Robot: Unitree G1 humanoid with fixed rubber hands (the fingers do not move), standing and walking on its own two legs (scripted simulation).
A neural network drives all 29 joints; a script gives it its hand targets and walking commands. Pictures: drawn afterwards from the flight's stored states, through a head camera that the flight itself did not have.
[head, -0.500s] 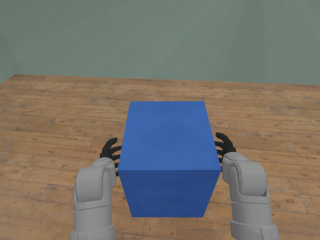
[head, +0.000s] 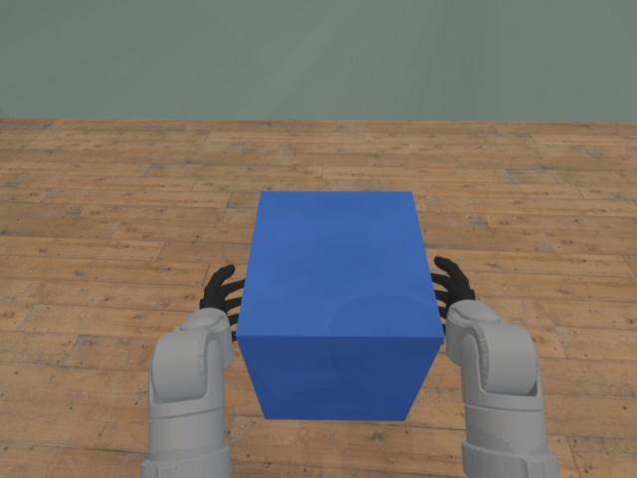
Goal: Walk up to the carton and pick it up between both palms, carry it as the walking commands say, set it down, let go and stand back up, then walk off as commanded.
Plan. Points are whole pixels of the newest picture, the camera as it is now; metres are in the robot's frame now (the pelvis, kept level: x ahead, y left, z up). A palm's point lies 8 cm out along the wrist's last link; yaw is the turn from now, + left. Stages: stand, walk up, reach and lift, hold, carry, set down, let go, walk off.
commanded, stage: carry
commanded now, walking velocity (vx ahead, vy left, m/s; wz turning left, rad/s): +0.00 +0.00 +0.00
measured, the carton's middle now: (335, 310) +0.32 +0.00 +0.03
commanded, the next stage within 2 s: none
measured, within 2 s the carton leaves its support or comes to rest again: neither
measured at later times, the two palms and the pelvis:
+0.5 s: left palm (199, 324) +0.27 +0.16 +0.08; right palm (441, 314) +0.27 -0.12 +0.09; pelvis +0.00 +0.02 +0.01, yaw -1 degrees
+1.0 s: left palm (205, 309) +0.30 +0.16 +0.08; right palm (436, 305) +0.29 -0.12 +0.08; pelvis +0.02 +0.03 +0.01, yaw -1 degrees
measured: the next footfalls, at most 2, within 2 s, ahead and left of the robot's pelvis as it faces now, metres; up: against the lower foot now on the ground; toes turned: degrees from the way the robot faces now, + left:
none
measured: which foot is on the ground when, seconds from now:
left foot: down 0.00-1.00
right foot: down 0.00-1.00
